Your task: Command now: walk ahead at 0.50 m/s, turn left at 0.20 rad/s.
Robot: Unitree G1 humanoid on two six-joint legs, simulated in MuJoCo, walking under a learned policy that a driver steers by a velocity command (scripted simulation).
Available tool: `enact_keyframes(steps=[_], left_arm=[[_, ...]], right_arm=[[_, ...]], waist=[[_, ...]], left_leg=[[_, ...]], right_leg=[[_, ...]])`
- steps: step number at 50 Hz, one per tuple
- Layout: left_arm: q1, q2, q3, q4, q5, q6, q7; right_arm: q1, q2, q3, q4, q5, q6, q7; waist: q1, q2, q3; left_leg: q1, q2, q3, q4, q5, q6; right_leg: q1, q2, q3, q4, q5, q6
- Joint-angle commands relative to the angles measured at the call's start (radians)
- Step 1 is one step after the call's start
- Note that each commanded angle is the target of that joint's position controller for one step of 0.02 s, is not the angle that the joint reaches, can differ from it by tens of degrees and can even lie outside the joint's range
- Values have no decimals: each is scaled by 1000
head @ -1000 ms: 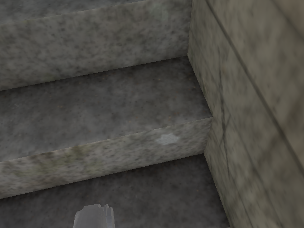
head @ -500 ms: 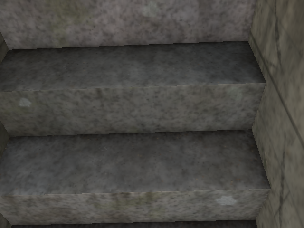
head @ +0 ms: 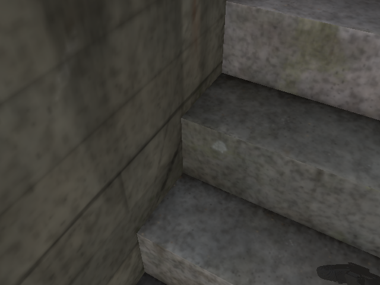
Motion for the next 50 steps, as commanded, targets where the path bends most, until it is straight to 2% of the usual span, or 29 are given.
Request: enact_keyframes(steps=[1, 2, 3, 6, 8, 10, 12, 13, 14, 15, 17, 18, 19, 20, 21, 23, 25, 30, 34, 36, 37, 39, 41, 44, 45, 46, 47, 49, 50], left_arm=[[253, -78, 16, -33, 4, 18, -82], [21, -58, 26, -71, -34, 0, -66], [-186, -51, 22, -131, -81, -20, -20], [-177, -124, -35, -178, -94, 13, 21], [-136, -84, -31, -217, -100, 59, 11], [-252, 147, 42, -337, -143, 101, 23], [-351, 161, 47, -302, -185, 151, -41], [-230, 164, 46, -250, -189, 144, -50], [-216, 223, 53, -294, -194, 165, -39], [-79, 180, 33, -259, -159, 173, -39], [-15, 195, 20, -251, -152, 181, 4], [74, 203, 11, -223, -145, 188, 18], [95, 249, 20, -155, -94, 205, 25], [-21, 258, 15, -193, -63, 213, 3], [74, 139, -18, -102, -50, 162, -12], [102, 81, -33, -51, -161, 47, -17], [-9, 39, -38, -41, -145, -14, 16], [-132, 129, 4, -227, -168, 18, 65], [81, 136, -22, -197, -83, 45, 81], [67, 98, -13, -181, -117, 79, 79], [122, 148, 1, -143, -214, 94, 103], [130, 228, -9, -193, -149, 89, 111], [7, 208, -44, -288, -172, 93, 98], [9, 163, -86, -377, -216, 153, 87], [77, 125, -112, -422, -195, 187, 71], [-81, 140, 26, -272, -51, 124, 162], [37, 181, 15, -331, -58, 110, 189], [-75, 250, 20, -266, 24, 108, 168], [-167, 284, 45, -253, 31, 129, 141]], right_arm=[[776, -259, -130, 185, -20, 8, -38], [874, -270, -131, 268, -54, -12, -21], [772, -161, -97, 346, -66, -15, -24], [432, 101, 6, 387, -46, -7, -7], [157, 62, 11, 347, -106, 0, 20], [-264, -112, -43, 184, -94, -30, 40], [-151, -178, -61, 236, -91, -15, 45], [-98, -229, -68, 244, -88, 7, 56], [-44, -327, -114, 234, -41, 17, 77], [-51, -378, -125, 208, -12, 8, 77], [67, -327, -133, 250, -28, 18, 108], [73, -295, -142, 273, -48, 30, 129], [75, -96, -113, 278, -60, 37, 170], [175, -22, -110, 294, -15, 61, 196], [164, 4, -81, 294, 24, 77, 128], [93, -109, -118, 226, -77, 34, 33], [-21, -30, -96, 164, -61, -26, -23], [-47, 8, -78, -15, -22, 4, -51], [5, 51, -31, -121, -56, 81, -6], [49, 77, -45, -89, -88, 94, 29], [-104, 144, -26, -161, -141, 109, 25], [-6, 126, -19, -191, -118, 89, 21], [179, 22, -46, -123, -103, 54, 17], [217, -48, -41, -99, -38, 17, 10], [302, -78, -42, -57, -38, 4, 21], [-18, -87, -68, -117, 83, -38, -145], [-233, -118, -61, -184, 102, -86, -191], [-70, -156, -90, -223, 179, -83, -213], [31, -155, -99, -189, 177, -75, -231]], waist=[[-206, 318, -287], [-323, 330, -71], [-299, 247, 106], [-41, 74, 104], [135, -61, 136], [272, -68, 143], [244, 101, 59], [266, 17, -61], [218, -60, -116], [211, 52, -235], [137, 134, -244], [146, 72, -278], [43, -231, -258], [-72, -373, -177], [-25, -167, -161], [-52, -67, -112], [-61, -62, -114], [-88, 34, -207], [-39, -11, -298], [-37, -12, -164], [15, -90, -13], [47, -136, -114], [36, -69, -187], [109, 224, -67], [146, 323, -88], [89, 160, -11], [278, 184, -119], [109, 24, -276], [103, -101, -262]], left_leg=[[1117, 302, -580, -304, 1028, 402], [924, 340, -777, -416, 475, 335], [731, 320, -712, -424, 18, 247], [329, 372, -484, -515, -45, 192], [53, 308, -202, -604, -37, 105], [-523, 76, 163, -768, 2, 21], [-462, 97, 162, -880, 904, 138], [-228, 98, 210, -723, 1543, 109], [49, 135, 165, -610, 2038, 31], [413, 281, 90, -459, 2472, 95], [739, 324, -8, -167, 2797, 188], [738, 316, 0, 31, 2637, 233], [526, 141, 55, 382, 1584, 138], [10, -140, -45, 1087, 552, 39], [-341, -144, -246, 1205, 451, 45], [-529, -101, -226, 901, 361, -30], [-360, -93, -165, 824, 289, -25], [-3, -122, -51, 105, 97, -182], [109, -133, -38, -231, 257, -133], [259, -77, -38, -532, 625, -81], [152, -100, -23, -747, 491, -101], [346, -70, -49, -633, 748, -47], [457, 34, -136, -567, 711, -117], [882, 167, -79, -1034, 1446, -76], [1107, 246, -48, -901, 1931, 36], [788, 279, 104, -456, 2657, -46], [783, 341, 55, -125, 2759, -27], [746, 220, 83, 31, 3046, -125], [577, 114, 80, 260, 2601, -179]], right_leg=[[-786, 292, 76, 957, -74, -94], [-1214, 315, 224, 1542, -10, -131], [-1524, 259, 230, 1907, 45, -205], [-1601, 174, 247, 2211, 166, -341], [-1536, 154, 198, 1995, 295, -349], [-975, 152, 24, 1482, 379, -297], [-717, 207, -103, 1535, 561, -209], [-750, 276, -167, 1468, 488, -191], [-866, 302, -204, 1256, 380, -153], [-906, 288, -141, 965, 241, -131], [-1030, 377, -126, 550, 36, -86], [-933, 413, -67, 298, 129, -103], [-874, 367, 181, 104, 698, -228], [-868, 250, 595, 21, 745, -417], [-660, 245, 449, 141, 480, -317], [-444, 231, 473, 113, 305, -269], [-639, 281, 389, 185, 273, -249], [-706, 345, 346, 181, 635, -222], [-223, 385, 399, 294, 1191, -188], [-236, 443, 363, 299, 905, -158], [-230, 479, 420, 280, 589, -190], [-234, 506, 366, 313, 829, -138], [-319, 453, 445, 358, 768, -147], [-816, 480, 323, 607, 366, -96], [-1071, 523, 217, 789, -2, -24], [-890, 638, -37, 1232, -480, -21], [-848, 501, 71, 888, -505, -103], [-603, 647, -12, 521, -230, -145], [-529, 637, 26, 416, -176, -279]])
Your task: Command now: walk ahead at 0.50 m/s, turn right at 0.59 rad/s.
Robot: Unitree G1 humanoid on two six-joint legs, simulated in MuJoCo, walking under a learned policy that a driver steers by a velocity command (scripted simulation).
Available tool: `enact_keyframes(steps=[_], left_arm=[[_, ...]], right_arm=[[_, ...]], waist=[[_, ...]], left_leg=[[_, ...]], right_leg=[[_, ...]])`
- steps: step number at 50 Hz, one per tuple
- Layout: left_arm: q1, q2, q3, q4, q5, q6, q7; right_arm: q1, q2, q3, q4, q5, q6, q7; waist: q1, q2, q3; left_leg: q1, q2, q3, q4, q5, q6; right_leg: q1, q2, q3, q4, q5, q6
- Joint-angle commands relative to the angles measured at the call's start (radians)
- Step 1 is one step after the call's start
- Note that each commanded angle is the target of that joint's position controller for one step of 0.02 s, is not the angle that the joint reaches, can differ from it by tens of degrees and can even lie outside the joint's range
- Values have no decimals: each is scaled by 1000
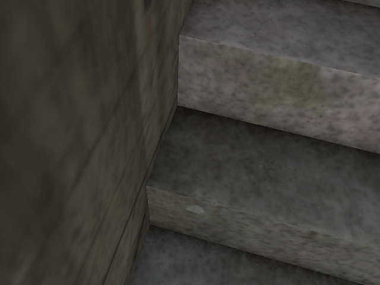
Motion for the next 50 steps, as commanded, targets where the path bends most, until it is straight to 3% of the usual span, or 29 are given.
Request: enact_keyframes(steps=[1, 2, 5, 7, 8, 10, 12, 13, 14, 16, 17, 18, 20, 23, 25, 28, 33, 34, 36, 37, 38, 40, 41, 43, 44, 45, 46, 48, 50], left_arm=[[-175, 347, 195, -49, 45, 31, 15], [-321, 376, 209, -66, 26, 49, 51], [23, 321, 207, 132, 29, -21, 138], [231, 238, 203, 223, -1, -52, 168], [778, 16, 77, 301, -139, -127, 3], [533, 108, 93, 346, -92, -170, -85], [58, 324, 193, 161, -138, -169, -99], [119, 338, 220, 172, -137, -117, -129], [59, 266, 191, 103, -66, -73, -154], [-57, 95, 127, -26, -30, -16, -164], [86, 21, 107, 13, -102, -17, -165], [427, 68, 114, 38, -10, -30, -197], [259, -50, 49, 53, -34, -45, -210], [218, 9, 39, 54, -94, -81, -162], [149, -15, 38, 75, -85, -30, -178], [85, 91, 65, 77, -110, -12, -187], [-1, 176, 69, -9, -52, 11, -151], [-72, 211, 69, 1, -44, 4, -146], [-38, 365, 121, 68, -126, -65, -88], [226, 396, 160, 175, -144, -77, -65], [613, 421, 168, 363, -140, -91, -53], [645, 541, 191, 466, -52, -152, -111], [456, 534, 190, 434, -32, -157, -151], [-53, 311, 149, 207, -64, -123, -159], [-166, 115, 87, 201, 100, -120, 24], [-272, 126, 76, 162, 101, -124, 104], [-522, 62, 56, -150, -66, -123, -60], [-743, 95, 79, -280, -53, -66, -143], [-662, 127, 78, -303, -107, -40, -114]], right_arm=[[-130, -218, -67, -202, 69, -45, -34], [-234, -196, -63, -211, 28, -23, 12], [-456, 34, 20, -385, -108, -23, 26], [-660, -21, 24, -482, -177, -47, 12], [-780, -488, -98, -447, -201, 66, 82], [-407, -129, -5, -383, -277, 34, 92], [-337, -138, -9, -430, -260, 12, 124], [-353, -113, -6, -363, -206, 21, 152], [-140, -74, -17, -185, -120, 24, 153], [213, 1, -7, -22, -136, 85, 189], [387, -115, -54, 75, -267, 82, 200], [70, -255, -91, -22, -251, 100, 243], [-253, -226, -74, -67, -135, 95, 236], [-403, -179, -41, -75, -202, 6, 131], [-298, -177, -39, 22, -198, -69, 92], [-176, -225, -44, 107, -224, -100, 120], [-172, -313, -74, 62, -190, -89, 178], [-145, -331, -95, 73, -115, -69, 203], [76, -255, -87, 45, -154, -28, 218], [203, -219, -68, 84, -243, -6, 235], [72, -191, -60, 22, -227, -7, 272], [60, -221, -120, -7, -99, -25, 222], [50, -236, -138, -20, -125, -29, 174], [119, -203, -117, -7, -59, -39, 73], [14, -42, -41, -9, -95, 24, 36], [98, -62, -31, 5, -111, 78, -11], [553, -286, -122, 184, -59, 30, 51], [701, -373, -181, 295, -75, 37, 84], [747, -271, -152, 338, -188, 21, 95]], waist=[[15, -407, -353], [7, -617, -315], [59, -227, 46], [164, -59, 24], [344, 551, -287], [-20, 163, -161], [-255, 151, -100], [-224, 98, -114], [-243, 198, -196], [-405, 250, -143], [-403, 384, -152], [-161, 474, -284], [-91, 303, 84], [-16, -3, 135], [-21, 138, 114], [-21, 101, 76], [-14, 25, -61], [-56, 82, -83], [-205, -196, -308], [-70, -426, -564], [86, -541, -747], [81, -761, -479], [15, -824, -317], [-138, -545, -272], [-272, -177, -329], [-328, -140, -276], [-328, -459, -155], [-494, -73, -39], [-440, -26, 8]], left_leg=[[-83, -107, 42, 1019, 1075, -54], [-314, -318, -56, 1443, -114, -74], [-948, -351, -348, 2073, -716, -4], [-1192, -333, -412, 2056, -1012, -31], [-1529, -232, -651, 1854, -1265, -103], [-1349, -164, -463, 1677, -1074, 7], [-483, -135, -317, 878, -1110, 132], [-41, -97, -289, 508, -938, 52], [389, -39, -225, 518, -286, -29], [703, 70, -386, 66, -91, -11], [741, 156, -432, 229, 312, 182], [499, 468, -812, 86, 266, 439], [-146, 395, -719, -181, -837, 319], [-430, 259, -247, -229, -899, 150], [-378, 190, -133, -208, -803, 138], [-368, 218, -14, -243, -717, 125], [-190, 334, 89, -314, -714, 65], [-87, 324, 120, -316, -651, 69], [-68, 161, 148, 54, -422, 46], [-410, 91, 9, 381, -171, 11], [-757, -35, -85, 728, -544, 4], [-829, -253, -419, 1404, -433, 94], [-856, -251, -416, 1586, -398, 153], [-897, -231, -327, 1878, -395, 175], [-808, -293, -95, 1879, -116, 31], [-783, -254, -45, 1920, -88, -27], [-561, -180, -237, 1793, -147, 35], [-306, -307, -39, 1579, -200, 60], [-390, -230, -121, 1010, -153, 103]], right_leg=[[189, -160, 286, -527, 262, -298], [159, -293, 734, -787, 449, -428], [150, -348, 982, -790, 498, -433], [499, -308, 955, -714, 769, -347], [1009, -520, 995, -482, 862, -153], [789, -375, 756, -536, 933, -166], [-61, -150, 426, -823, 704, -39], [-330, -75, 412, -865, 614, -52], [-588, -127, 480, -794, 399, -62], [-708, -86, 445, -491, 375, 4], [-760, -74, 409, -17, 437, 9], [-680, -186, 391, 451, 262, 42], [-775, -365, 165, 1112, 320, 85], [-638, -422, 107, 1055, 395, 91], [-701, -465, 78, 1085, 419, 86], [-701, -508, 58, 1146, 467, 59], [-364, -656, 6, 374, 579, 3], [-276, -615, -107, 143, 350, 27], [192, -508, -120, -189, 425, 63], [782, -536, 136, -290, 696, 17], [1178, -650, 586, -449, 589, -25], [793, -740, 638, -457, 727, 49], [504, -714, 511, -426, 636, -13], [240, -678, 364, -376, 264, 16], [285, -720, 300, -550, 120, 105], [145, -804, 319, -578, 125, 83], [-263, -777, 215, -478, -53, 134], [-560, -656, -215, -463, 295, 204], [-375, -634, -213, -304, 466, 220]])
Over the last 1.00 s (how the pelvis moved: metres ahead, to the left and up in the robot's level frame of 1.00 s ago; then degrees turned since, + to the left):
0.23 0.08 0.10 -23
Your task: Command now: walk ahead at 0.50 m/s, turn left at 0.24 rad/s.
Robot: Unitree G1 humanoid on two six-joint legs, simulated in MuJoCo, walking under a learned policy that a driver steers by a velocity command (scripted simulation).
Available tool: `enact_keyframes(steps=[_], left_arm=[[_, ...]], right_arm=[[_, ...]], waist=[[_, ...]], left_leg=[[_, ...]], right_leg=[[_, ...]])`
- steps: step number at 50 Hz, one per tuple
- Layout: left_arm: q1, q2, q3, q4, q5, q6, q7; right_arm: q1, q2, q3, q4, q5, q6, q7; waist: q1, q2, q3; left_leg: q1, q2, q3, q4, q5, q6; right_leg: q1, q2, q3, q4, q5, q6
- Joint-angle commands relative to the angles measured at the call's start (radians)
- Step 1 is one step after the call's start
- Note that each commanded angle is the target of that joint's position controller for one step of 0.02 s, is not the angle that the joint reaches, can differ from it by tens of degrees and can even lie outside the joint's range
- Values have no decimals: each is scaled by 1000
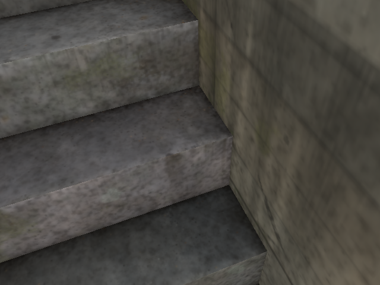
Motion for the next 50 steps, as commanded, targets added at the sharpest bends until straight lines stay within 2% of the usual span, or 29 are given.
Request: enact_keyframes(steps=[1, 3, 7, 8, 9, 11, 12, 13, 14, 16, 17, 18, 19, 20, 21, 22, 24, 25, 26, 27, 28, 29, 30, 32, 34, 38, 42, 47, 50], left_arm=[[-471, 86, 21, -325, -55, -4, 15], [-251, 72, 32, -176, -12, 47, -3], [-403, 30, 13, -166, -81, -5, 46], [-395, -11, -1, -170, -97, -37, 43], [-188, 26, 14, -82, -46, -50, 0], [-65, 242, 100, 35, 18, -62, -35], [-176, 338, 150, 4, 39, -40, 2], [-334, 91, 47, -137, 56, -38, 109], [-350, 88, 103, -2, 101, 11, 37], [-405, 22, 70, -37, 67, 73, -105], [-429, -3, 84, -15, 73, 86, -150], [-340, 51, 119, 58, 99, 69, -174], [-271, 175, 145, 93, 62, 42, -220], [-185, 146, 129, 80, 71, -64, 53], [-283, 362, 201, 69, 72, -134, 133], [-293, 299, 195, 14, 46, -159, 174], [-182, 155, 131, -32, 5, -122, 182], [-109, 182, 146, 26, 11, -124, 216], [-101, 255, 166, 13, -10, -109, 224], [53, 187, 148, 25, 16, -96, 210], [21, 206, 116, 89, 152, -34, 20], [7, 148, 75, 39, 200, 14, -72], [-74, 169, 62, 13, 178, 29, -103], [-225, 251, 94, 1, 83, -3, -63], [-241, 240, 92, 24, 126, -50, -14], [185, 166, 84, 263, 165, -137, 17], [88, 151, 74, 287, 165, -136, 2], [17, 134, 66, 320, 154, -156, 20], [-307, 188, 62, 138, 91, -245, 41]], right_arm=[[507, -133, -61, 152, -74, 14, 25], [92, -98, -4, 45, 38, 33, 64], [257, 26, 77, 89, -3, 78, 59], [202, 2, 72, 39, 7, 65, 40], [-148, -177, 50, -171, 41, 46, 28], [-432, -371, 14, -443, 106, -6, 6], [-227, -297, 28, -503, 159, -41, -40], [-164, -70, 20, -300, -32, 61, -191], [-42, -197, 72, -472, 115, 17, -114], [-37, -125, 59, -467, 73, 90, -34], [167, -74, 79, -368, 175, 109, -24], [367, 33, 127, -337, 150, 151, 32], [442, 78, 151, -425, 78, 163, 79], [98, -23, 2, -342, 40, 57, -86], [174, 13, 25, -393, -33, 62, -141], [126, -34, 23, -375, -41, 85, -154], [-135, -81, 47, -351, 19, 121, -128], [-199, -73, 11, -363, -4, 145, -121], [-140, -4, 52, -360, 7, 164, -92], [-206, -4, 43, -339, -1, 166, -103], [-34, 83, 165, -338, 121, 150, -7], [-38, 11, 135, -257, 150, 152, 25], [-59, 29, 139, -255, 133, 147, 33], [70, -8, 140, -186, 76, 114, 58], [44, -49, 119, -181, 127, 99, 69], [-96, 16, 137, -259, 102, 70, 51], [-12, 9, 133, -157, 55, 62, 70], [45, -65, 92, -69, 81, 67, 75], [157, -168, -3, 72, 20, 26, 75]], waist=[[-210, 60, 15], [-6, 69, -57], [-114, 111, -70], [-87, 60, -91], [58, 170, -120], [97, -122, -263], [-74, -329, -245], [-90, 14, -131], [-173, -144, -263], [-247, 89, -170], [-287, -11, -135], [-348, -113, -251], [-480, -227, -293], [-203, -51, -85], [-357, -227, -329], [-337, -42, -399], [-211, 85, -164], [-192, 91, -134], [-238, -117, -225], [-103, -128, -105], [-118, -483, -301], [-90, -237, -144], [-182, -161, -74], [-236, -220, -126], [-190, -192, -89], [1, -176, -66], [-90, -109, -53], [-139, -70, -147], [-301, -115, -190]], left_leg=[[336, 114, -134, -699, 71, 55], [122, 147, -275, -700, 118, 91], [-5, 43, -225, -1050, 30, 57], [-126, -3, -283, -1076, -107, 53], [-534, 117, -723, -1261, -301, 225], [-625, 332, -950, -1399, -537, 302], [-362, 281, -1052, -1366, -802, 209], [-172, 137, -831, -1316, -428, 200], [-229, 51, -707, -969, -799, 106], [-176, 17, -513, -806, -774, 13], [53, -33, -450, -745, -639, 30], [25, -45, -354, -475, -612, -53], [-309, -144, -152, -221, -711, -150], [-455, -247, -223, 195, -745, -81], [-464, 84, -199, 296, -676, -37], [-371, 104, -199, 293, -568, -3], [-276, 46, -231, -335, -416, 6], [-287, 42, -322, -231, -336, 24], [-283, 116, -230, -273, -367, 27], [-498, 27, -218, -89, -269, -38], [-674, -29, -269, 160, -439, -55], [-716, -28, -297, 305, -307, -77], [-634, -11, -258, 329, -226, -82], [-412, 64, -188, 373, -120, -100], [-347, 41, -162, 462, -38, -116], [-791, 146, -225, 290, -157, -62], [-747, 222, -228, 349, -72, 8], [-515, 271, -161, 314, -85, 17], [270, 288, -99, -297, 16, -32]], right_leg=[[-215, -63, 181, -218, 459, 81], [-180, -71, 292, 107, 401, 22], [-339, 65, 251, 636, 313, 30], [-277, 68, 269, 717, 399, 24], [-2, 94, 479, 933, 565, 16], [193, 81, 476, 970, 581, 77], [66, -4, 481, 390, 517, 127], [434, -31, 471, -477, 527, -70], [353, 8, 356, -456, 809, 112], [597, -125, 432, -1018, 1126, -11], [508, -92, 293, -1529, 1083, -50], [627, -129, 244, -1405, 1013, -146], [925, -302, 295, -794, 2082, -291], [1099, -319, 315, -937, 2719, 40], [1094, -601, 500, -860, 2385, -105], [1068, -557, 488, -960, 2115, -104], [1016, -343, 305, -970, 1900, 47], [1063, -451, 384, -916, 2372, 156], [1109, -374, 297, -920, 1876, 103], [1138, -326, 348, -967, 1606, 70], [1212, -323, 372, -896, 1259, -208], [1002, -319, 293, -917, 1104, -165], [765, -298, 238, -942, 1070, -119], [527, -340, 323, -1126, 449, -171], [492, -266, 262, -1104, 461, -131], [957, -340, 359, -1092, 336, -217], [740, -411, 369, -1195, 141, -234], [590, -362, 172, -1183, 204, -152], [285, -233, -9, -1213, 232, -23]])
Over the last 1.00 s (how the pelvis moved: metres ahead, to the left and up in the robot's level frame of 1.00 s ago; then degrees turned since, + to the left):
0.02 -0.30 0.19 -27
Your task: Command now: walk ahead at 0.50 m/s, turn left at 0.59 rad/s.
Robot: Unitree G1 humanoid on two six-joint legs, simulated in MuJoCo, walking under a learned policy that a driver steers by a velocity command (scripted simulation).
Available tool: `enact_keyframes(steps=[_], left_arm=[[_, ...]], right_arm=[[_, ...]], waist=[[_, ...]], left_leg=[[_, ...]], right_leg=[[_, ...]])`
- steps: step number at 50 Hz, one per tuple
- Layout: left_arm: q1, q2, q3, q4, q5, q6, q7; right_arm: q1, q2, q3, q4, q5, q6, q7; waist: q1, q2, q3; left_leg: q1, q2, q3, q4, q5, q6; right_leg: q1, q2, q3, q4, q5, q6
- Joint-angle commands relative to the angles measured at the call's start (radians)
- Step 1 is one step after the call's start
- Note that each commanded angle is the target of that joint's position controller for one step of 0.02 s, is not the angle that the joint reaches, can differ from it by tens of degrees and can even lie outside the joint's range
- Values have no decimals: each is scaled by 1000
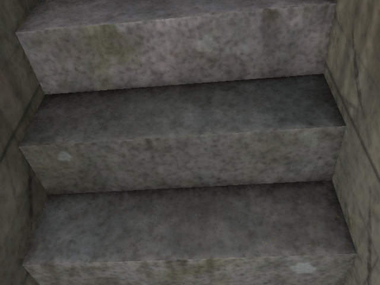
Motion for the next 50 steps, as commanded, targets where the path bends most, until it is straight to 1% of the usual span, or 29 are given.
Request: enact_keyframes(steps=[1, 4, 5, 6, 7, 8, 9, 11, 13, 16, 18, 23, 25, 26, 28, 30, 31, 32, 33, 34, 36, 38, 41, 43, 45, 46, 47, 48, 50], left_arm=[[-463, 228, 50, -272, -45, -85, 39], [-190, 224, 86, -184, -85, 18, 24], [-167, 195, 84, -187, -63, 75, 15], [-172, 129, 65, -200, 6, 120, -10], [-158, 7, 39, -217, -31, 156, -47], [-157, -61, 14, -281, -26, 126, -77], [-154, 32, 47, -260, -34, 77, -71], [-153, 113, 100, -218, -81, -7, 10], [-219, 213, 141, -158, -85, 0, 14], [-216, 192, 147, -122, -72, 29, 23], [-139, 230, 160, -100, -51, 47, 46], [306, 212, 180, 24, 33, 109, 1], [731, 106, 141, 195, 132, 145, -42], [736, 15, 101, 227, 118, 175, -92], [345, -58, 25, 155, -54, 184, -174], [164, -18, 7, 80, -88, 171, -181], [101, 86, 13, 38, -30, 182, -128], [112, 257, 49, 37, -2, 166, -92], [-29, 352, 89, -31, 25, 138, -47], [-11, 277, 65, -57, -20, 52, -26], [99, 159, 47, -51, -28, -31, 0], [73, 135, 38, -126, -73, -60, 21], [93, 179, 68, -105, -127, -37, 23], [145, 156, 100, -55, -139, -4, 1], [116, 149, 135, -31, -143, 8, -57], [39, 161, 158, -74, -119, 14, -103], [-13, 96, 141, -70, -103, 42, -152], [56, -87, 86, -70, -68, 60, -160], [-127, -42, 57, -152, -91, 92, -116]], right_arm=[[166, -133, -81, 95, -32, -34, 2], [186, -2, -67, 200, -24, -70, -20], [345, 47, -58, 308, -20, -79, -31], [413, 59, -59, 378, -30, -77, -23], [333, -25, -62, 336, -63, -57, -14], [225, -205, -93, 206, -29, -64, -23], [189, -251, -92, 127, -15, -73, -58], [85, -170, -60, 78, -10, -116, -67], [-7, -59, -14, 16, 8, -92, -27], [-34, 12, 49, -24, 51, -65, -31], [-106, -26, 61, -79, 74, -64, -44], [-467, -6, 79, -364, 111, -10, -56], [-625, 47, 64, -530, 137, 42, -88], [-486, 77, 53, -509, 147, 87, -84], [-55, 172, 82, -370, 46, 180, -38], [-22, 171, 81, -340, 33, 214, -19], [-42, 181, 93, -340, -59, 215, -21], [-7, 153, 114, -312, -85, 196, -21], [11, 156, 122, -288, -95, 190, -8], [-44, 87, 71, -222, -51, 89, -18], [-229, -46, -15, -178, -38, 20, -43], [-342, -87, -43, -112, -81, 20, -13], [-545, 52, -37, -243, -33, 82, 17], [-602, 166, -17, -344, -40, 128, 7], [-378, 158, -11, -337, -71, 105, -38], [-159, 58, -56, -274, -26, 63, -32], [36, -19, -100, -216, -44, 49, -21], [158, -78, -109, -117, -86, 27, 5], [321, 17, -54, 19, -93, 19, 29]], waist=[[-161, -215, 0], [-67, -99, 82], [-82, 7, 126], [-87, 92, 189], [36, 258, 151], [64, 381, -59], [60, 422, -107], [50, 163, 67], [-18, -79, 137], [-71, -51, 18], [-48, -31, -56], [86, -80, -60], [129, -102, 29], [21, -45, 111], [-231, -204, 135], [-301, -178, 97], [-289, -207, 24], [-256, -199, -117], [-226, -134, 34], [-160, 65, 146], [-36, 8, 282], [34, -151, 322], [91, -249, 315], [63, -276, 312], [-26, -368, 177], [-86, -251, 57], [-167, -149, -16], [-80, 116, -98], [-137, 65, -128]], left_leg=[[575, 5, 47, -578, -26, -82], [584, -62, 111, -1319, -193, -112], [793, -71, 84, -1482, -65, -78], [922, -49, 2, -1479, 60, -42], [872, -70, -19, -1230, 150, -12], [955, -8, -156, -1205, 71, 75], [883, -1, -276, -1288, -39, 123], [659, 16, -542, -1227, -241, 124], [509, 87, -752, -1232, -304, 206], [472, 2, -809, -1174, -380, 283], [447, -65, -686, -1172, -368, 265], [64, -262, -268, -1079, -241, 69], [-64, -367, 35, -939, -149, -89], [61, -383, 110, -885, -163, -111], [187, -237, -96, -382, -358, -68], [-85, -275, -17, 94, -368, -75], [-322, -354, -100, 321, -194, -67], [-433, -289, -219, 395, -137, -62], [-548, -126, -381, 462, -37, -31], [-502, -181, -273, 439, 96, -26], [-374, -120, -217, 227, 183, -52], [-70, -94, -19, -110, 278, -103], [429, -58, 271, -702, 47, -129], [374, -52, 296, -893, -235, -110], [417, -94, 269, -1217, -256, -71], [654, -150, 241, -1445, -66, -18], [971, -101, 186, -1467, 161, 71], [1340, 112, -8, -1375, 829, 275], [1368, 255, -192, -1537, 434, 318]], right_leg=[[-137, -75, 23, -211, -177, -84], [229, -108, 72, 169, -303, -125], [85, -35, 45, 464, -271, -109], [-188, 10, 88, 859, -300, -115], [-403, 96, 229, 1352, -81, -174], [-590, 189, 391, 1467, 1, -167], [-593, 212, 386, 1532, 101, -151], [-684, 156, 470, 1648, 301, -104], [-710, 127, 549, 1653, 374, -100], [-718, 208, 566, 1711, 294, -72], [-657, 242, 534, 1611, 271, -49], [-200, 286, 322, 1191, 294, -81], [125, 299, 211, 439, 103, -168], [103, 272, 144, 166, 44, -182], [-56, 21, 439, -23, 410, -241], [-126, 103, 429, -16, 401, -285], [-51, 75, 624, 355, 607, -441], [1, -113, 917, 211, 429, -585], [-21, -353, 1285, -26, -108, -657], [43, -190, 1059, -25, 32, -514], [41, -85, 926, -7, 100, -466], [-206, 40, 780, 69, -11, -446], [-480, 85, 687, -4, 95, -383], [-211, -29, 793, -36, 395, -387], [170, -87, 787, 133, 1223, -418], [191, 7, 704, 376, 1497, -415], [-97, 134, 606, 708, 1446, -375], [-613, 322, 524, 1172, 301, -279], [-1032, 296, 509, 1731, 80, -214]])
Over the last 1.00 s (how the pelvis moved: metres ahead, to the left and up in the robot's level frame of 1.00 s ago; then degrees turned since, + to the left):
-0.29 -0.13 -0.25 28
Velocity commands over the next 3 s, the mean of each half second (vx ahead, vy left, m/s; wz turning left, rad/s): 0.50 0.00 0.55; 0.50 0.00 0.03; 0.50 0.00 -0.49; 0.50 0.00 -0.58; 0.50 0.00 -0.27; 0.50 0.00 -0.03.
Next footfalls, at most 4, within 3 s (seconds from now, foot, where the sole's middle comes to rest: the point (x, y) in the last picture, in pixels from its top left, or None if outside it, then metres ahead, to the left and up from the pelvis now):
0.12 left None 0.02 0.20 -0.78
0.58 right None -0.19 0.06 -0.99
0.94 left None -0.12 0.35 -0.99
1.66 right None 0.14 0.13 -0.78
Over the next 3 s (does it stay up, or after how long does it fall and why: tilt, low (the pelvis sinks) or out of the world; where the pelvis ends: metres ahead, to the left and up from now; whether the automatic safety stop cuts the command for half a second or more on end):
stays up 0.38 0.05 0.21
